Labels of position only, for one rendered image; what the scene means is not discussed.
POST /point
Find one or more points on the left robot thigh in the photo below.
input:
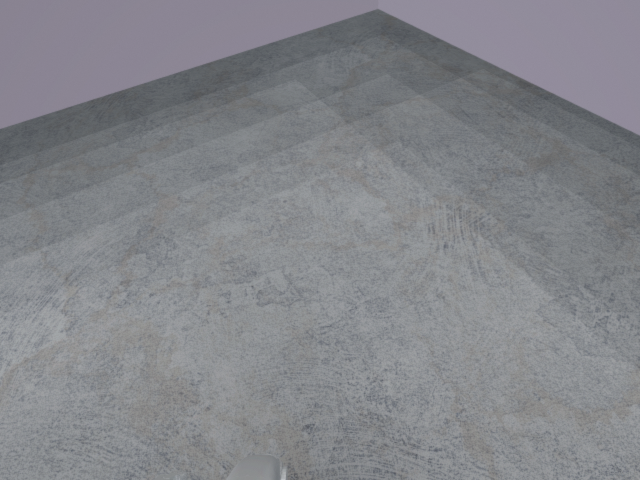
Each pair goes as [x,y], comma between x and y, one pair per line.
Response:
[259,467]

